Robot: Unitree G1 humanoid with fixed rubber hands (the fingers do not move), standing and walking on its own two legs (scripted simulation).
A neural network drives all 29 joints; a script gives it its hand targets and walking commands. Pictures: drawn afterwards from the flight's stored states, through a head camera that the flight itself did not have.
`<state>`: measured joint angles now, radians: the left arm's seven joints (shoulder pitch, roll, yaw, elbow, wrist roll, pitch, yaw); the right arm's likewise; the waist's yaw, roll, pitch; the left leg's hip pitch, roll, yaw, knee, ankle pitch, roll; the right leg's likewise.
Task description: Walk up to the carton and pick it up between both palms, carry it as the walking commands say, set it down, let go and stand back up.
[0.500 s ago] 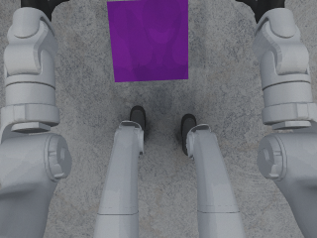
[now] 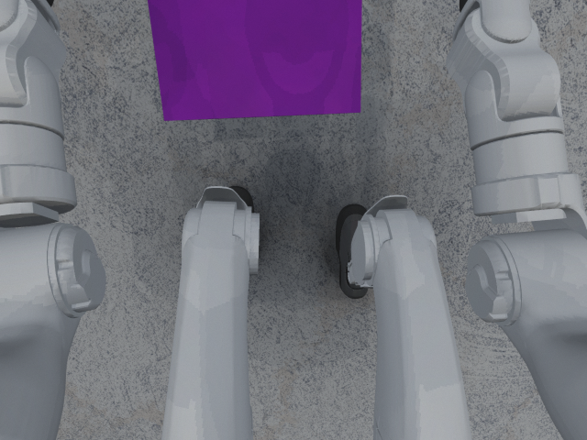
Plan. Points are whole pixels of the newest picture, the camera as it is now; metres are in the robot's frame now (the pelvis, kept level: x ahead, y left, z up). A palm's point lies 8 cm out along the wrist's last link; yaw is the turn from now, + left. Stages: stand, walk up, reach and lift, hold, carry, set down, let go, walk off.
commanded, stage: reach and lift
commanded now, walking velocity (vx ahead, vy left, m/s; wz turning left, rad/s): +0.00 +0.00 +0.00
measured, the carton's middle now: (263, 37) +0.52 +0.08 -0.36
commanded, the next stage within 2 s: none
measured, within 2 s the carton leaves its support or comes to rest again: neither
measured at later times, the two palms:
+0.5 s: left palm (121, 8) +0.53 +0.25 -0.29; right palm (426, 1) +0.56 -0.12 -0.27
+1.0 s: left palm (129, 21) +0.52 +0.25 -0.31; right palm (413, 12) +0.55 -0.11 -0.30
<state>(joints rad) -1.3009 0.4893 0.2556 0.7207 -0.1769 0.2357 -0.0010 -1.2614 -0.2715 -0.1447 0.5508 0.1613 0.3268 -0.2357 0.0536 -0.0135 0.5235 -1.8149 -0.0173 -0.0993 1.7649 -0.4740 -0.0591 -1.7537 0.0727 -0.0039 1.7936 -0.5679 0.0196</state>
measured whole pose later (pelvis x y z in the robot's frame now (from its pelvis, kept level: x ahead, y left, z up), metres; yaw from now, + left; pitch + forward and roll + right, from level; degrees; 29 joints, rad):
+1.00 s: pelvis +0.00 +0.01 -0.14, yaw -1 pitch +30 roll +0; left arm -1.41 0.47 0.15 1.05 -0.26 0.07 0.06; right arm -1.45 -0.32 0.02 0.93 0.26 0.14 -0.19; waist 0.06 -0.04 0.52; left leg -2.21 0.00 -0.06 2.21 -0.53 -0.05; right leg -2.16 0.12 0.03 2.25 -0.62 0.06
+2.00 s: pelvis -0.01 +0.02 -0.15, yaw -1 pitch +28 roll -1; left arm -1.51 0.41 0.10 1.13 -0.26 0.13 0.11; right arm -1.53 -0.23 -0.14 1.03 0.11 0.17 -0.16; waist 0.07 -0.02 0.52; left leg -2.22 0.00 -0.03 2.24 -0.52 -0.02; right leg -2.16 0.12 0.06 2.28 -0.62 0.09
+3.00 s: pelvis -0.01 +0.02 -0.10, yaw -2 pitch +28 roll -4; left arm -1.43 0.28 0.26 0.67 -0.02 0.41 0.14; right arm -1.40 -0.21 -0.30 0.64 0.06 0.38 -0.12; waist 0.07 -0.03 0.53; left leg -2.08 -0.03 -0.08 2.10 -0.51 -0.02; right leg -1.99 0.09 0.01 2.11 -0.61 0.08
